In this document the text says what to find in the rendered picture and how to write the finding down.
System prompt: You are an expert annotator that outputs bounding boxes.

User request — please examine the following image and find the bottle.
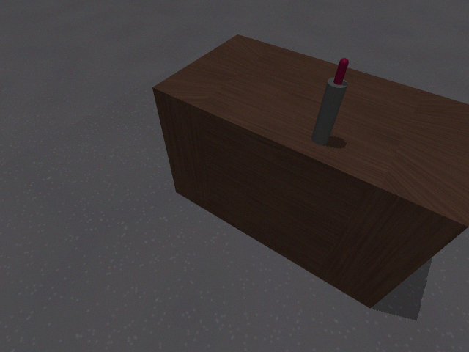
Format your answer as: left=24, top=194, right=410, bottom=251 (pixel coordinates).
left=311, top=58, right=349, bottom=145

